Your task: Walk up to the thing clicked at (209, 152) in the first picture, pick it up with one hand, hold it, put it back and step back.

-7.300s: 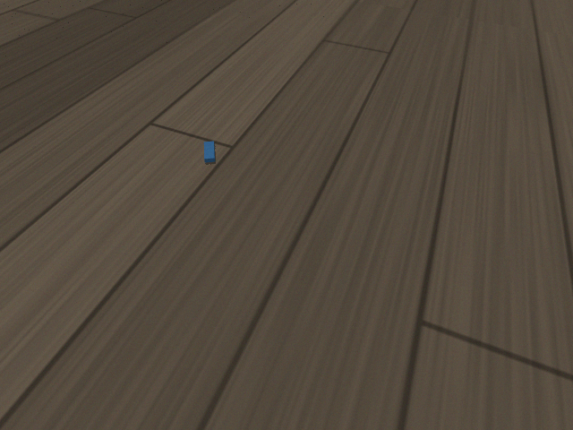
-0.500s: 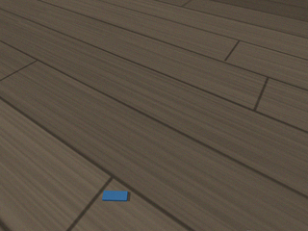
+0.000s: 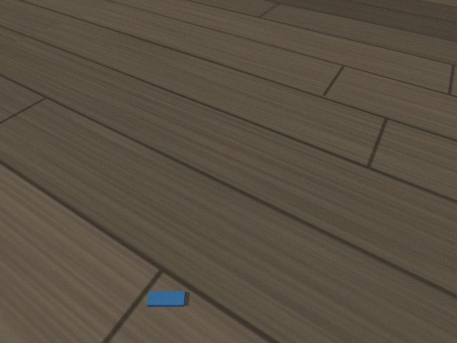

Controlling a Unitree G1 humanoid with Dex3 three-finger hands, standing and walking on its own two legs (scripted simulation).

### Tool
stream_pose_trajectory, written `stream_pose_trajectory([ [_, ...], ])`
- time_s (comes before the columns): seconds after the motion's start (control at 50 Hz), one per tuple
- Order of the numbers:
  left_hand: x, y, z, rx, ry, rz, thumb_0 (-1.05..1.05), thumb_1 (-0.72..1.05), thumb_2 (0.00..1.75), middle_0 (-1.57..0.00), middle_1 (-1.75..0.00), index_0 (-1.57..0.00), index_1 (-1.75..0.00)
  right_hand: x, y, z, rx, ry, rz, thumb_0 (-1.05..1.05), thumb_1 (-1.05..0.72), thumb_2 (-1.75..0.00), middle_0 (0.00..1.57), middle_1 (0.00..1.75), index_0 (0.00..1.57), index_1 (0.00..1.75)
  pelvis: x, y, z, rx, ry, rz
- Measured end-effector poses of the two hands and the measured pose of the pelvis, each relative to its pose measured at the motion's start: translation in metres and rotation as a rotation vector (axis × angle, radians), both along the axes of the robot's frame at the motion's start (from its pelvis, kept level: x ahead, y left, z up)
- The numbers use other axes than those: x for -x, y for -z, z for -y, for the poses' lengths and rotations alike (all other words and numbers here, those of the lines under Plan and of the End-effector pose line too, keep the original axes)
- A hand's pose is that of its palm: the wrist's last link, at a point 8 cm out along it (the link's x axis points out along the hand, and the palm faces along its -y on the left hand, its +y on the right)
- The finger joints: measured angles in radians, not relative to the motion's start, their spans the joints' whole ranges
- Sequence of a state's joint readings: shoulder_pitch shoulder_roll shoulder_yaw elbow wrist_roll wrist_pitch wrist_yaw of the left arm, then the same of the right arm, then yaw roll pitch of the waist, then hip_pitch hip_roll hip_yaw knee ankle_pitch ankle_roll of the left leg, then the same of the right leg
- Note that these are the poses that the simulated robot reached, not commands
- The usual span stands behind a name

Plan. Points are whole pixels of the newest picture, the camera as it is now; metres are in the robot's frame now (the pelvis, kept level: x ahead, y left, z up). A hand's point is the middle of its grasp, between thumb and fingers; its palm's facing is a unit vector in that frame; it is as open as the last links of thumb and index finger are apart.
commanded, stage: stand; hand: left
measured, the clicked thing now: (166, 298) +0.44 +0.25 -0.77
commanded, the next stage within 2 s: walk up in 1.76 s
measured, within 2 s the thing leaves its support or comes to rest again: neither
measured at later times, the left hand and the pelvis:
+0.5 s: hand out of the picture +0.06 +0.26 -0.16, palm faces -0.01 -0.94 -0.34, open 7.4 cm; pelvis +0.00 +0.00 +0.00, yaw +0 degrees
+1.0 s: hand out of the picture +0.07 +0.26 -0.16, palm faces -0.01 -0.94 -0.34, open 7.4 cm; pelvis +0.00 +0.00 +0.00, yaw +0 degrees
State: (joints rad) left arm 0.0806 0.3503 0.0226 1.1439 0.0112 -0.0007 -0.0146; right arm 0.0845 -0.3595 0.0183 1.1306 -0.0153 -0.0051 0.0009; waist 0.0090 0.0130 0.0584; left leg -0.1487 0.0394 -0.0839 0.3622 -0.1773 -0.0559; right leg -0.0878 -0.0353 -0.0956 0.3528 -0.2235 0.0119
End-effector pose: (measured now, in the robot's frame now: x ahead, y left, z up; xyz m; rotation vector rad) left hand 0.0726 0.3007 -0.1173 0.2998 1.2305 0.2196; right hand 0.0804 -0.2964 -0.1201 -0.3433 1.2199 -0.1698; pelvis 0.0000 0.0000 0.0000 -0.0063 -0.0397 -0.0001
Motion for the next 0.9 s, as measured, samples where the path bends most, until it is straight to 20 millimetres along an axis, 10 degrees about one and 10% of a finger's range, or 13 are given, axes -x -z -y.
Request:
stream_pose_trajectory([
  [0.9,0.013,0.001,-0.002,0.0,0.004,-0.025,0.01,0.91,0.9,-0.21,-0.3,-0.2,-0.3,0.009,0.001,-0.003,-0.007,0.0,-0.015,0.0,-0.91,-0.9,0.2,0.3,0.2,0.3,0.002,-0.001,-0.001,-0.001,0.002,-0.004],
])
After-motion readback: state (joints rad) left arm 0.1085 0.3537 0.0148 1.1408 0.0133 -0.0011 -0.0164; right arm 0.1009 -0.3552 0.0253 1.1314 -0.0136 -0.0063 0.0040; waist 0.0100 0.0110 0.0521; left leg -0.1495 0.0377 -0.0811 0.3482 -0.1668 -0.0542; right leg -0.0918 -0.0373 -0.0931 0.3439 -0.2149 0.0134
